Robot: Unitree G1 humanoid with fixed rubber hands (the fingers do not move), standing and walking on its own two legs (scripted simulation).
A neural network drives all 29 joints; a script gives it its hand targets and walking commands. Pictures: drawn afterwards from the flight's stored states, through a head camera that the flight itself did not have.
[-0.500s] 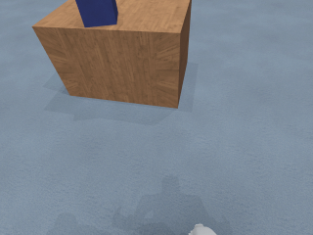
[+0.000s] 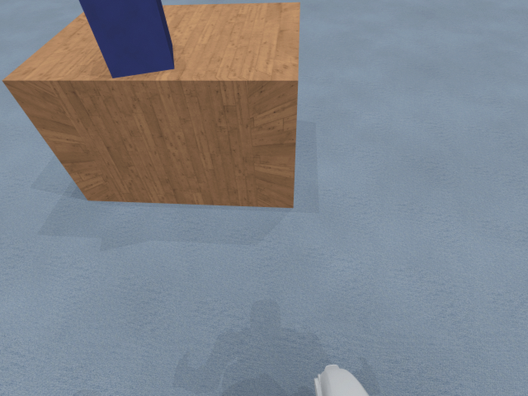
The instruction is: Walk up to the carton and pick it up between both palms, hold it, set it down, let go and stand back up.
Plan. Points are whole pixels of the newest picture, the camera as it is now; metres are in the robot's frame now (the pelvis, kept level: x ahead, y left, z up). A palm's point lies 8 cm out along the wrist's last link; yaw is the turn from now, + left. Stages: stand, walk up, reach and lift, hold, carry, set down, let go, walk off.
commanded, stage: walk up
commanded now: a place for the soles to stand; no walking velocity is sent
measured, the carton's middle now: (132, 24) +1.22 +0.46 +0.06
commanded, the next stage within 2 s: none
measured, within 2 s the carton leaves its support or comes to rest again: neither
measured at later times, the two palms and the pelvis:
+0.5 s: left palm (46, 362) +0.22 +0.41 -0.11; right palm (426, 384) +0.19 -0.22 -0.12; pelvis +0.14 +0.10 -0.01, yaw -3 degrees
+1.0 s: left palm (27, 293) +0.36 +0.51 -0.12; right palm (350, 303) +0.32 -0.13 -0.12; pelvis +0.27 +0.20 -0.02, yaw -4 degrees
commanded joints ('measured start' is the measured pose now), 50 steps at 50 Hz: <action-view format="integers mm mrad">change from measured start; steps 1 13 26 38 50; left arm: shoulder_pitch -63 43 -96 103 -131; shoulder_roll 254 406 304 410 364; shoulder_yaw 41 92 47 85 43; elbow -62 -51 -24 -10 -38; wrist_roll -1 20 -2 13 8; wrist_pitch -54 -37 -42 -36 -25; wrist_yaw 7 42 32 70 49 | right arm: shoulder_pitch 18 -28 103 -68 66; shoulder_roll -330 -276 -341 -289 -404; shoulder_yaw -82 -92 -95 -90 -128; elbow -110 -119 -91 -124 -120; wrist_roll -19 -13 -16 -18 4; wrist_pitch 1 38 22 57 28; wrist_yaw -10 24 -19 5 -19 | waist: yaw -22 32 -68 49 -77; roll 159 -151 154 -96 124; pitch -19 -69 -26 -54 -3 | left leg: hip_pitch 135 -272 208 -402 194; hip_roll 301 77 231 81 259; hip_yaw -391 -214 -625 -238 -942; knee -468 94 -487 236 -677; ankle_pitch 527 -22 294 -11 -49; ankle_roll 204 -38 200 -32 136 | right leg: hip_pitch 35 301 -186 450 -277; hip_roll -46 -296 -85 -350 -93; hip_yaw -185 386 -81 422 -68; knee -248 -654 2 -609 303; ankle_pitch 34 -132 -102 166 -43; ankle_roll -16 -257 -5 -254 -8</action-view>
